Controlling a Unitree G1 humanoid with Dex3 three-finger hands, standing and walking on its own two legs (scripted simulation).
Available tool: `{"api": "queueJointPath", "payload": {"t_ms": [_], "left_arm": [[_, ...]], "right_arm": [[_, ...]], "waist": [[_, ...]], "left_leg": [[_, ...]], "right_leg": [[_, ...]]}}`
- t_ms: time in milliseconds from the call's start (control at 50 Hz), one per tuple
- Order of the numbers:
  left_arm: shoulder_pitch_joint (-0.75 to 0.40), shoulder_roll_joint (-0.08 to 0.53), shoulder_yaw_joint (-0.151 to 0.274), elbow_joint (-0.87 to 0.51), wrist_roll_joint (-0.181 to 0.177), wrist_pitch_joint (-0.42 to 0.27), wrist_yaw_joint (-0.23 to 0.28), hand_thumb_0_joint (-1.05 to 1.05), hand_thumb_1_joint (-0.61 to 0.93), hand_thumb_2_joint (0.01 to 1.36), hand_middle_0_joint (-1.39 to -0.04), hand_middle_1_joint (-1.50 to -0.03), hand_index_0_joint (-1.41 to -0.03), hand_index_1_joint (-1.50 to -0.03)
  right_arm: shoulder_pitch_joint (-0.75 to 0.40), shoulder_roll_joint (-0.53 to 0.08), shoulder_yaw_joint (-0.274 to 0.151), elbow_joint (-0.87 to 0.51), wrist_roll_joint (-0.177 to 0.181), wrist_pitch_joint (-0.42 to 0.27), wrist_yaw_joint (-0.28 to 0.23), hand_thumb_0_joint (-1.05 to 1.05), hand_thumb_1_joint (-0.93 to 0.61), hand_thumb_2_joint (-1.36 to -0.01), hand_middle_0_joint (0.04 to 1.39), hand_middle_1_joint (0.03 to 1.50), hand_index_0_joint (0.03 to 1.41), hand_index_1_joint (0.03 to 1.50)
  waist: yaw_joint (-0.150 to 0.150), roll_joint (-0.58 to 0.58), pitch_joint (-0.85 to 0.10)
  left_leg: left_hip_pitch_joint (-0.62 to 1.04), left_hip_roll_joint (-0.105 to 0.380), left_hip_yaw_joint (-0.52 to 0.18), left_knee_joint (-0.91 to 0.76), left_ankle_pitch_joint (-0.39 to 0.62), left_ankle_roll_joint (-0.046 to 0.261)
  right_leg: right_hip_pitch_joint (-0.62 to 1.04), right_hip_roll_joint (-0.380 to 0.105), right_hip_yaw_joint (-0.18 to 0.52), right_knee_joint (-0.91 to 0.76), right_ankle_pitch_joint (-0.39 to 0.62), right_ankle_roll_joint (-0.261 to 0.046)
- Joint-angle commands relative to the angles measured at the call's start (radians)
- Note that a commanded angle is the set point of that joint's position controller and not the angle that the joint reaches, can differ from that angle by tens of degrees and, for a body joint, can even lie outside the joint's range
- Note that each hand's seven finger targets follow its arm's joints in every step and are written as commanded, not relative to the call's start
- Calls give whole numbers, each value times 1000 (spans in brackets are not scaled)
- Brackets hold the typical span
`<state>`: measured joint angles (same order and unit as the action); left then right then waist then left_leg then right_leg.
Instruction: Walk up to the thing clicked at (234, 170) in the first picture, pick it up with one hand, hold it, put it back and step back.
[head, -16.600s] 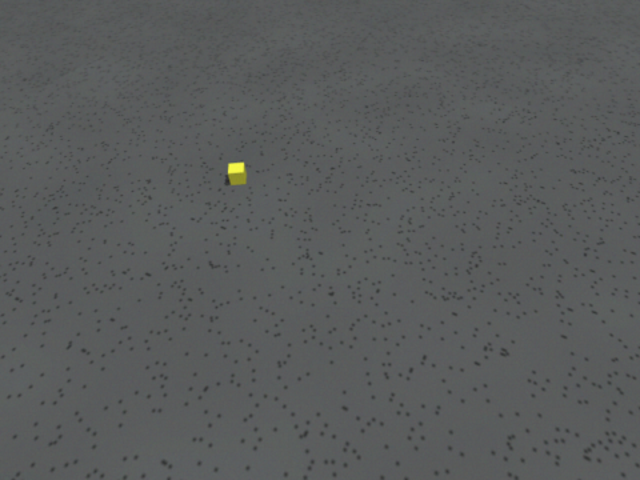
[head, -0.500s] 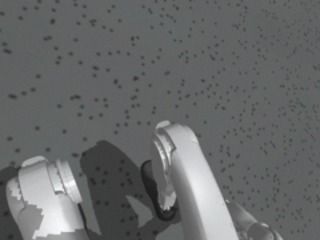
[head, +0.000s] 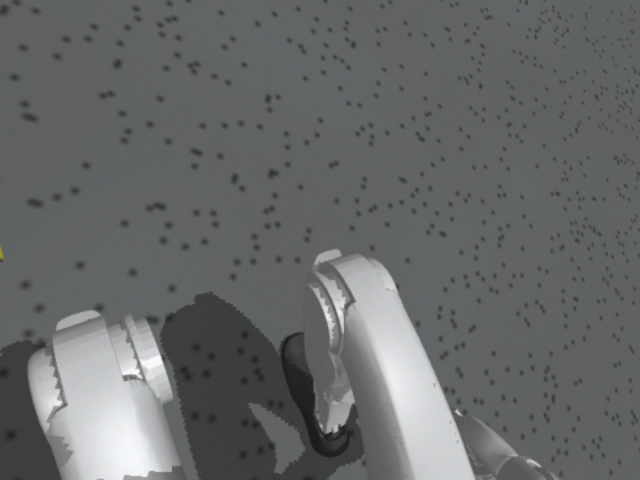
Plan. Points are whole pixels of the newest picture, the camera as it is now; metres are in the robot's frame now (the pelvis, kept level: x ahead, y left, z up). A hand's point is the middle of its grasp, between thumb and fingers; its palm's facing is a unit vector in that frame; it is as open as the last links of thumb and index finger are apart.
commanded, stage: settle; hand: left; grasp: from above
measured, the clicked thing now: out of the picture +0.44 +0.34 -0.25
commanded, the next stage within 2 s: lift in 0.52 s
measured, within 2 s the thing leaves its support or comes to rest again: neither
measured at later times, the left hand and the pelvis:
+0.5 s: hand out of the picture +0.41 +0.34 -0.11, palm faces -0.46 -0.09 -0.88, open 9.8 cm; pelvis -0.01 -0.01 +0.04, yaw +5 degrees
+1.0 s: hand out of the picture +0.38 +0.35 -0.03, palm faces -0.47 -0.10 -0.88, open 9.8 cm; pelvis -0.01 +0.00 +0.09, yaw +7 degrees
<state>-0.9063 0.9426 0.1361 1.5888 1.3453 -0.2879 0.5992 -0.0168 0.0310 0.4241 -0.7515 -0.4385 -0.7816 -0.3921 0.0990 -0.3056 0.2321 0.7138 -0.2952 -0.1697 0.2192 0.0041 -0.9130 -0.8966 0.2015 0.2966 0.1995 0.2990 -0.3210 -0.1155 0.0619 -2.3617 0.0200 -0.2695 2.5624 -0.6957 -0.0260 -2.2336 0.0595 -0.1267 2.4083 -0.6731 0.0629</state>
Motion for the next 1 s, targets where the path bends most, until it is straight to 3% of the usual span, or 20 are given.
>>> {"api": "queueJointPath", "payload": {"t_ms": [0,20,60,100,140,160,180,200,220,240,320,340,480,580,600,620,680,780,880,980], "left_arm": [[-216,309,110,-280,-37,46,2,0,718,648,-1117,-466,-1107,-479],[-206,266,101,-317,-56,57,-13,0,743,641,-1135,-456,-1125,-469],[-208,129,8,-382,-85,74,-64,0,770,597,-1158,-439,-1151,-449],[-186,103,-23,-352,-98,97,-112,0,773,524,-1143,-424,-1149,-420],[-179,138,5,-343,-111,111,-151,0,761,549,-1121,-446,-1129,-440],[-185,101,-16,-337,-118,115,-176,0,757,560,-1121,-443,-1128,-439],[-163,109,-1,-330,-122,119,-198,0,778,556,-1150,-432,-1155,-430],[-214,29,-62,-374,-132,111,-228,0,798,544,-1177,-408,-1178,-411],[-226,44,-52,-396,-142,103,-249,0,765,539,-1156,-410,-1157,-412],[-231,8,-90,-398,-149,95,-273,0,752,547,-1152,-432,-1151,-436],[-269,106,-37,-452,-163,43,-321,0,690,558,-1115,-441,-1112,-448],[-267,96,-47,-451,-160,29,-328,0,692,552,-1121,-435,-1119,-441],[-286,149,-2,-520,-112,-25,-307,0,712,636,-1122,-483,-1118,-490],[-292,103,-30,-507,-100,1,-290,0,789,773,-1176,-545,-1159,-564],[-305,99,-34,-497,-101,6,-289,0,811,736,-1224,-563,-1212,-577],[-308,88,-44,-495,-105,14,-291,0,731,749,-1144,-487,-1132,-512],[-284,72,-50,-488,-131,40,-303,0,806,730,-1198,-516,-1186,-530],[-233,66,-50,-569,-193,86,-381,0,766,727,-1184,-503,-1167,-522],[-174,77,-33,-687,-222,84,-442,0,753,725,-1182,-483,-1162,-506],[-122,41,-32,-793,-260,71,-474,0,737,728,-1162,-497,-1143,-518]], "right_arm": [[154,-308,-154,-4,38,-1,-2,0,-912,-904,199,300,199,300],[154,-313,-173,-9,44,9,-2,0,-910,-904,199,300,199,300],[125,-287,-189,-33,66,14,7,0,-913,-905,199,300,199,300],[155,-280,-203,-3,92,30,5,0,-913,-904,199,300,199,300],[177,-294,-225,-10,105,47,0,0,-910,-903,199,300,199,300],[190,-290,-225,-18,110,57,0,0,-909,-903,199,300,199,300],[217,-291,-235,-3,115,69,-4,0,-910,-903,199,300,199,300],[204,-277,-230,-32,124,75,-5,0,-913,-905,199,300,199,300],[214,-276,-233,-24,131,82,-9,0,-914,-905,199,300,199,300],[211,-260,-226,-24,138,86,-12,0,-921,-908,199,300,199,300],[220,-269,-234,-51,154,104,-40,0,-923,-909,199,300,199,300],[224,-259,-229,-46,154,110,-45,0,-923,-909,199,300,199,300],[203,-237,-229,-55,161,147,-84,0,-914,-906,199,300,199,300],[220,-231,-239,-42,172,162,-90,0,-912,-904,200,300,199,300],[216,-238,-243,-41,174,163,-94,0,-945,-917,198,300,198,300],[217,-235,-248,-42,177,164,-95,0,-896,-898,200,300,200,300],[228,-231,-253,-44,184,163,-98,0,-920,-908,199,300,199,300],[244,-222,-282,-52,209,169,-104,0,-926,-911,199,300,199,300],[245,-212,-297,-79,233,182,-115,0,-925,-910,199,300,199,300],[239,-194,-301,-101,253,189,-130,0,-921,-909,200,300,199,300]], "waist": [[67,657,-717],[70,663,-735],[73,673,-772],[88,610,-751],[82,556,-735],[67,502,-715],[62,450,-702],[46,415,-683],[48,397,-707],[49,380,-686],[65,325,-705],[71,326,-703],[116,427,-767],[117,448,-798],[110,446,-786],[113,455,-783],[120,430,-765],[152,411,-852],[168,376,-844],[181,351,-845]], "left_leg": [[606,8,146,-327,220,5],[615,4,148,-341,221,3],[631,3,160,-365,210,6],[590,-2,167,-366,203,18],[547,-6,173,-367,213,28],[524,-8,173,-367,219,34],[513,-7,177,-366,216,42],[494,-12,182,-367,207,47],[507,-15,180,-372,213,51],[501,-16,182,-373,205,53],[469,-21,189,-367,143,53],[468,-23,196,-364,136,51],[566,-25,214,-406,143,37],[625,-22,214,-446,186,40],[625,-24,205,-457,167,39],[630,-21,204,-470,150,39],[614,-25,205,-500,110,46],[663,-26,223,-541,124,53],[683,-24,210,-594,111,57],[727,-21,200,-666,101,58]], "right_leg": [[254,20,-111,-179,240,-100],[242,14,-113,-181,239,-104],[242,15,-97,-205,235,-106],[229,16,-85,-227,232,-102],[239,10,-74,-244,243,-100],[252,8,-71,-255,252,-97],[276,8,-64,-277,255,-93],[285,7,-61,-297,245,-93],[313,6,-58,-304,254,-90],[320,6,-52,-313,245,-89],[365,3,-30,-349,146,-97],[370,2,-25,-351,133,-98],[342,-1,-18,-354,122,-109],[326,-7,-34,-349,195,-102],[300,-11,-41,-346,178,-105],[291,-11,-40,-349,167,-106],[307,-16,-34,-378,138,-103],[388,-20,-3,-429,149,-99],[427,-23,9,-472,140,-98],[468,-23,17,-524,138,-95]]}}
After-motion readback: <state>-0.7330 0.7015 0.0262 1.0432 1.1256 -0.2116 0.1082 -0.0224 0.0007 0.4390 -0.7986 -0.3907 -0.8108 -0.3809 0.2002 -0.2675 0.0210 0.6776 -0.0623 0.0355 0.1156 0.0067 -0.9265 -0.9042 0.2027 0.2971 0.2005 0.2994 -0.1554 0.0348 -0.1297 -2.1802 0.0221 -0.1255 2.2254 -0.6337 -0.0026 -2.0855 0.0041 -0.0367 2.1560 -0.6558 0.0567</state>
